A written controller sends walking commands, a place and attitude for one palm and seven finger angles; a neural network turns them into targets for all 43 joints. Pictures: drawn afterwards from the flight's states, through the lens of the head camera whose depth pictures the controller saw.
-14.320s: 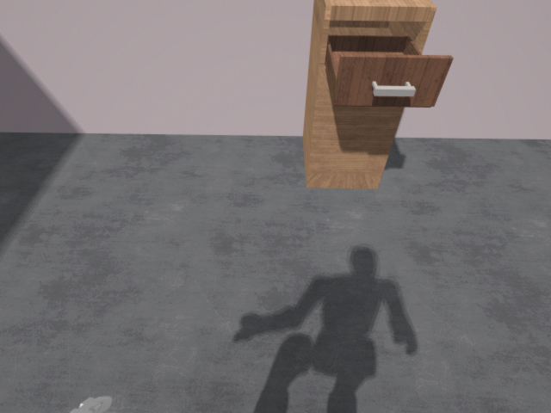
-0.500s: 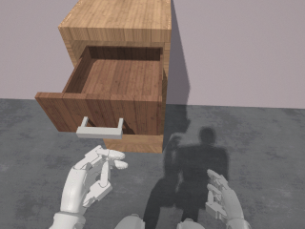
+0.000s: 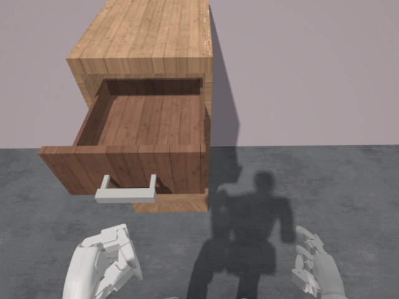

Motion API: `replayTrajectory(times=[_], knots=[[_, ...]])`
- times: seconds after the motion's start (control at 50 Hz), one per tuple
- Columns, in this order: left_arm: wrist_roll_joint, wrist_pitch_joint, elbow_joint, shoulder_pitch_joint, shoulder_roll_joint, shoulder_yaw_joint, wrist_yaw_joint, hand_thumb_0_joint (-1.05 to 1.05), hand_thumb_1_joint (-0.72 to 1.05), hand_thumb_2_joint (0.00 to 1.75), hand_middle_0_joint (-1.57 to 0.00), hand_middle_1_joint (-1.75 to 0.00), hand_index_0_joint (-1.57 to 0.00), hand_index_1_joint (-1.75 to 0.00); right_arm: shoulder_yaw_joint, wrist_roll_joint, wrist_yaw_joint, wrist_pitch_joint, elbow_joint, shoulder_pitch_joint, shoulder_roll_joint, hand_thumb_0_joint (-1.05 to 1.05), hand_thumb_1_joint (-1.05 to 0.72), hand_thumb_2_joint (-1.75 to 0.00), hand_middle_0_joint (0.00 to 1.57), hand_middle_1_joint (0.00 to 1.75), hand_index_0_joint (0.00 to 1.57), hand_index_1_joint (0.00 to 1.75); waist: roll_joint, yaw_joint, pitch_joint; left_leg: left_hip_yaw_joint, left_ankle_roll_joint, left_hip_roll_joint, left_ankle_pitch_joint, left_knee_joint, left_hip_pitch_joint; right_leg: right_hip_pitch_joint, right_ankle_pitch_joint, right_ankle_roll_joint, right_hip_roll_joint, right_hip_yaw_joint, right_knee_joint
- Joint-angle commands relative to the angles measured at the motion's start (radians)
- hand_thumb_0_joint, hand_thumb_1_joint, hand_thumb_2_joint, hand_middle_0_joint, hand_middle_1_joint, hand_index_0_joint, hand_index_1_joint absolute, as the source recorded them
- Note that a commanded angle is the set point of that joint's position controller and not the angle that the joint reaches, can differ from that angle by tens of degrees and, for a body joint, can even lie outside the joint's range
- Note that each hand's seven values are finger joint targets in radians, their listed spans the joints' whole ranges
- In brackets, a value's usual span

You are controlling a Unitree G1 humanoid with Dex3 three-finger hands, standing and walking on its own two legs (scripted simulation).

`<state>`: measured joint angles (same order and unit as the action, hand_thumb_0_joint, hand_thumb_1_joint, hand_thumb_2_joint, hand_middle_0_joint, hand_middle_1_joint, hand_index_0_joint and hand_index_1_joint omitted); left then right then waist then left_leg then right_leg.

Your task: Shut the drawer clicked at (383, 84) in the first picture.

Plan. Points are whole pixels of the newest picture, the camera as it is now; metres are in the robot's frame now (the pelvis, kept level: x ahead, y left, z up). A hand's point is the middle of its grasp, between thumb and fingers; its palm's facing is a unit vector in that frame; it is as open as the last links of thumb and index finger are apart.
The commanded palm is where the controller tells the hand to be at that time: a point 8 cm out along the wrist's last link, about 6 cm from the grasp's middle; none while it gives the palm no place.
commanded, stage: raise the hand and make a fist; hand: left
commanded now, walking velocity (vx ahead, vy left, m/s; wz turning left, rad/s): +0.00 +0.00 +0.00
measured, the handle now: (128, 187) +0.34 +0.18 +0.03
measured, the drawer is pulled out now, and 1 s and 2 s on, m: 0.28 0.28 0.28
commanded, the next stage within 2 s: bring the fist close to the handle in 0.72 s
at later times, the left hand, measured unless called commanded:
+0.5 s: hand (112, 259) +0.16 +0.14 +0.13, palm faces +0.12 -0.99 -0.05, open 3.3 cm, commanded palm +0.11 +0.18 +0.13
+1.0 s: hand (121, 264) +0.16 +0.13 +0.11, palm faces +0.07 -1.00 -0.05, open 3.3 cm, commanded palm +0.13 +0.19 +0.11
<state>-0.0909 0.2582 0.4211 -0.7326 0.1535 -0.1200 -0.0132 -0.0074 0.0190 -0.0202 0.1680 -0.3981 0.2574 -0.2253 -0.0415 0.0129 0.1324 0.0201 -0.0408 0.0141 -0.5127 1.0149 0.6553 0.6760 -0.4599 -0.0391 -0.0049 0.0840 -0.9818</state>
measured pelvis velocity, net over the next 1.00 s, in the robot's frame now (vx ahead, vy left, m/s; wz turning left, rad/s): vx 0.00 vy -0.02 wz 0.02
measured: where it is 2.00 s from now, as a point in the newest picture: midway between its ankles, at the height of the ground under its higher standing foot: outside the picture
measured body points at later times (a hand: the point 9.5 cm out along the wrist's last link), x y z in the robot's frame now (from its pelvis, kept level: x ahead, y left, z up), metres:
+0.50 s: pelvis +0.02 -0.01 +0.02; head +0.02 -0.03 +0.47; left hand +0.15 +0.19 +0.14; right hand +0.21 -0.23 -0.04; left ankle +0.00 +0.09 -0.68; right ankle +0.02 -0.10 -0.68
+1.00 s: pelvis +0.00 -0.02 +0.02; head +0.02 -0.03 +0.47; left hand +0.15 +0.18 +0.11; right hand +0.20 -0.23 -0.04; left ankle +0.00 +0.09 -0.68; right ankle +0.02 -0.10 -0.68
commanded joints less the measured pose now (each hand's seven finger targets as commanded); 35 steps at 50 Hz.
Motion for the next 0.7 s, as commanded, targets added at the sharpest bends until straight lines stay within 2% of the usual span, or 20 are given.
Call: replayTrajectory(times=[0.0,0.08,0.14,0.18,0.24,0.26,0.28,0.3,0.32,0.36,0.38,0.44,0.46,0.52,0.56,0.6,0.62,0.68], knots=[[-0.049,0.074,0.282,-0.036,0.043,0.111,-0.034,0.0,0.9,0.9,-1.4,-1.6,-1.4,-1.6,0.029,0.004,-0.01,0.043,0.163,-0.066,-0.089,0.0,-0.9,-0.9,0.2,0.3,0.2,0.3,0.061,0.014,0.075,-0.059,0.008,-0.014,0.268,-0.197,-0.056,-0.167,0.207,0.012,-0.004,-0.028,0.176],[-0.048,0.085,0.297,-0.034,0.015,0.044,0.017,0.0,0.9,0.9,-1.4,-1.6,-1.4,-1.6,0.019,0.004,-0.004,0.065,0.15,-0.065,-0.102,0.0,-0.9,-0.9,0.2,0.3,0.2,0.3,0.018,-0.012,0.041,-0.064,0.005,-0.019,0.283,-0.199,-0.086,-0.155,0.221,0.015,0.003,-0.03,0.196],[-0.049,0.056,0.281,-0.046,0.044,0.049,0.067,0.0,0.9,0.9,-1.4,-1.6,-1.4,-1.6,0.017,0.007,-0.007,0.075,0.143,-0.063,-0.108,0.0,-0.9,-0.9,0.2,0.3,0.2,0.3,0.028,-0.017,0.032,-0.068,0.003,-0.019,0.263,-0.209,-0.09,-0.17,0.208,0.018,0.008,-0.034,0.22],[-0.049,0.034,0.283,-0.07,0.056,0.07,0.08,0.0,0.9,0.9,-1.4,-1.6,-1.4,-1.6,0.019,0.011,-0.01,0.075,0.141,-0.073,-0.104,0.0,-0.9,-0.9,0.2,0.3,0.2,0.3,0.038,-0.007,0.04,-0.064,0.001,-0.015,0.269,-0.218,-0.102,-0.195,0.217,0.018,0.011,-0.041,0.236],[-0.063,0.012,0.311,-0.089,0.087,0.13,0.076,0.0,0.9,0.9,-1.4,-1.6,-1.4,-1.6,0.017,0.014,-0.015,0.071,0.14,-0.087,-0.091,0.0,-0.9,-0.9,0.2,0.3,0.2,0.3,0.06,0.013,0.059,-0.06,0.001,-0.011,0.289,-0.23,-0.108,-0.236,0.244,0.019,0.013,-0.038,0.242],[-0.068,0.01,0.313,-0.088,0.105,0.164,0.067,0.0,0.9,0.9,-1.4,-1.6,-1.4,-1.6,0.019,0.016,-0.018,0.069,0.134,-0.101,-0.088,0.0,-0.9,-0.9,0.2,0.3,0.2,0.3,0.049,0.022,0.051,-0.059,0.003,-0.011,0.29,-0.236,-0.111,-0.242,0.241,0.017,0.012,-0.037,0.248],[-0.079,0.013,0.327,-0.094,0.083,0.16,0.063,0.0,0.9,0.9,-1.4,-1.6,-1.4,-1.6,0.016,0.017,-0.018,0.072,0.133,-0.096,-0.082,0.0,-0.9,-0.9,0.2,0.3,0.2,0.3,0.045,0.025,0.058,-0.058,0.004,-0.011,0.308,-0.244,-0.124,-0.253,0.26,0.016,0.011,-0.031,0.247],[-0.088,0.016,0.33,-0.106,0.086,0.174,0.058,0.0,0.9,0.9,-1.4,-1.6,-1.4,-1.6,0.019,0.02,-0.018,0.074,0.13,-0.094,-0.078,0.0,-0.9,-0.9,0.2,0.3,0.2,0.3,0.048,0.025,0.06,-0.054,0.005,-0.011,0.307,-0.244,-0.13,-0.253,0.263,0.019,0.009,-0.031,0.251],[-0.094,0.023,0.327,-0.094,0.062,0.156,0.058,0.0,0.9,0.9,-1.4,-1.6,-1.4,-1.6,0.017,0.02,-0.017,0.08,0.124,-0.096,-0.078,0.0,-0.9,-0.9,0.2,0.3,0.2,0.3,0.049,0.018,0.04,-0.054,0.005,-0.012,0.317,-0.245,-0.133,-0.244,0.276,0.02,0.008,-0.026,0.252],[-0.1,0.038,0.313,-0.092,0.054,0.15,0.059,0.0,0.9,0.9,-1.4,-1.6,-1.4,-1.6,0.019,0.02,-0.015,0.093,0.113,-0.1,-0.084,0.0,-0.9,-0.9,0.2,0.3,0.2,0.3,0.045,0.014,0.02,-0.055,0.006,-0.011,0.318,-0.242,-0.132,-0.233,0.272,0.021,0.009,-0.028,0.26],[-0.104,0.046,0.311,-0.101,0.028,0.122,0.068,0.0,0.9,0.9,-1.4,-1.6,-1.4,-1.6,0.019,0.019,-0.012,0.102,0.108,-0.092,-0.086,0.0,-0.9,-0.9,0.2,0.3,0.2,0.3,0.026,0.008,0.022,-0.053,0.005,-0.009,0.325,-0.24,-0.142,-0.228,0.284,0.021,0.009,-0.027,0.26],[-0.1,0.059,0.302,-0.096,0.04,0.103,0.095,0.0,0.9,0.9,-1.4,-1.6,-1.4,-1.6,0.022,0.016,-0.01,0.121,0.103,-0.089,-0.097,0.0,-0.9,-0.9,0.2,0.3,0.2,0.3,0.051,-0.001,0.016,-0.056,0.004,-0.008,0.302,-0.238,-0.124,-0.229,0.263,0.025,0.016,-0.038,0.266],[-0.092,0.058,0.287,-0.098,0.055,0.115,0.097,0.0,0.9,0.9,-1.4,-1.6,-1.4,-1.6,0.026,0.017,-0.011,0.122,0.096,-0.094,-0.1,0.0,-0.9,-0.9,0.2,0.3,0.2,0.3,0.066,-0.002,0.006,-0.057,0.001,-0.008,0.294,-0.236,-0.121,-0.226,0.246,0.024,0.016,-0.046,0.277],[-0.079,0.056,0.289,-0.101,0.07,0.122,0.101,0.0,0.9,0.9,-1.4,-1.6,-1.4,-1.6,0.027,0.016,-0.012,0.123,0.102,-0.092,-0.099,0.0,-0.9,-0.9,0.2,0.3,0.2,0.3,0.041,0.003,0.024,-0.05,0.0,-0.004,0.28,-0.238,-0.121,-0.231,0.225,0.024,0.02,-0.053,0.277],[-0.078,0.056,0.289,-0.097,0.096,0.159,0.088,0.0,0.9,0.9,-1.4,-1.6,-1.4,-1.6,0.029,0.016,-0.015,0.119,0.096,-0.103,-0.095,0.0,-0.9,-0.9,0.2,0.3,0.2,0.3,0.043,0.013,0.023,-0.05,0.0,-0.002,0.27,-0.24,-0.117,-0.238,0.203,0.021,0.021,-0.062,0.286],[-0.086,0.056,0.27,-0.113,0.096,0.186,0.079,0.0,0.9,0.9,-1.4,-1.6,-1.4,-1.6,0.03,0.017,-0.016,0.112,0.096,-0.099,-0.087,0.0,-0.9,-0.9,0.2,0.3,0.2,0.3,0.063,0.021,0.028,-0.045,0.001,-0.002,0.274,-0.241,-0.111,-0.248,0.208,0.022,0.019,-0.061,0.284],[-0.093,0.061,0.288,-0.105,0.075,0.172,0.077,0.0,0.9,0.9,-1.4,-1.6,-1.4,-1.6,0.027,0.017,-0.015,0.114,0.102,-0.104,-0.086,0.0,-0.9,-0.9,0.2,0.3,0.2,0.3,0.057,0.022,0.035,-0.043,0.001,0.0,0.279,-0.242,-0.114,-0.253,0.221,0.023,0.02,-0.058,0.282],[-0.107,0.074,0.277,-0.085,0.066,0.172,0.073,0.0,0.9,0.9,-1.4,-1.6,-1.4,-1.6,0.027,0.019,-0.016,0.121,0.09,-0.108,-0.086,0.0,-0.9,-0.9,0.2,0.3,0.2,0.3,0.051,0.012,0.013,-0.043,0.002,-0.001,0.266,-0.238,-0.118,-0.236,0.201,0.025,0.02,-0.067,0.299]])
